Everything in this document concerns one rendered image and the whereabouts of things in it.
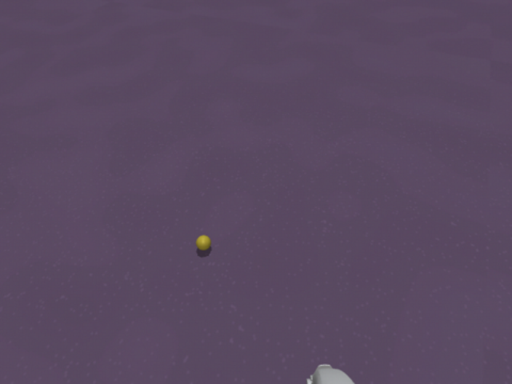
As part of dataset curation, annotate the ball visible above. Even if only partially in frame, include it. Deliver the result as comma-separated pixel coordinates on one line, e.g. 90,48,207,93
196,235,211,250

